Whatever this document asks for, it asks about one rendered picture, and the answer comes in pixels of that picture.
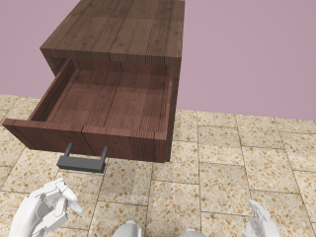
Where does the robot right hand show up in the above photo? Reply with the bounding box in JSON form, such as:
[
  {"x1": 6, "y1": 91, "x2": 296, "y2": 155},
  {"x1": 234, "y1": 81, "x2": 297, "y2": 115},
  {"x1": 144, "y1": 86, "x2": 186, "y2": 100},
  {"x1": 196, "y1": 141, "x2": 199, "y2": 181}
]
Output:
[{"x1": 242, "y1": 198, "x2": 280, "y2": 237}]

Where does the robot left hand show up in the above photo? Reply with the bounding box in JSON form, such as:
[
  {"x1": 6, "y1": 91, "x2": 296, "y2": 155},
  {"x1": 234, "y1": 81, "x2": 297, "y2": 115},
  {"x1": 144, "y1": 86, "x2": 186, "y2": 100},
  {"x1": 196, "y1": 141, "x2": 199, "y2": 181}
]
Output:
[{"x1": 8, "y1": 178, "x2": 84, "y2": 237}]

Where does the cabinet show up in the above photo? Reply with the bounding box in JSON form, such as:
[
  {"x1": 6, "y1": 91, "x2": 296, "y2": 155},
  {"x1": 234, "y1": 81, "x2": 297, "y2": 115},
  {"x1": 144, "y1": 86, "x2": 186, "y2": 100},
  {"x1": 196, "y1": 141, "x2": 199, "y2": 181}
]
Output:
[{"x1": 39, "y1": 0, "x2": 186, "y2": 162}]

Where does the left robot thigh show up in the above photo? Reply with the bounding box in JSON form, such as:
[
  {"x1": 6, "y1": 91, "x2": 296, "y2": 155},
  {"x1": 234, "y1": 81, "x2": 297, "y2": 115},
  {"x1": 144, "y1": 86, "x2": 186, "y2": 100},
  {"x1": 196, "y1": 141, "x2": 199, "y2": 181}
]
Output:
[{"x1": 112, "y1": 223, "x2": 142, "y2": 237}]

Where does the handle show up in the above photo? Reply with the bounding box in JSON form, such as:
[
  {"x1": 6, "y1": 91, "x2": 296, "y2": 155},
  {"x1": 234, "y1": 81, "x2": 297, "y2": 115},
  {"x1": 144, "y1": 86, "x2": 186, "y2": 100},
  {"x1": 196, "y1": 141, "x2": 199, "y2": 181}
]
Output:
[{"x1": 56, "y1": 142, "x2": 109, "y2": 174}]

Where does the drawer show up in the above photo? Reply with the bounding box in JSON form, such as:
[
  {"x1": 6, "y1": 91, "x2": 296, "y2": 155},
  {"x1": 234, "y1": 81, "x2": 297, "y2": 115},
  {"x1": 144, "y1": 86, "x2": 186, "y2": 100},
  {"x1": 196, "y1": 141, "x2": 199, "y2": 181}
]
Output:
[{"x1": 1, "y1": 58, "x2": 174, "y2": 164}]

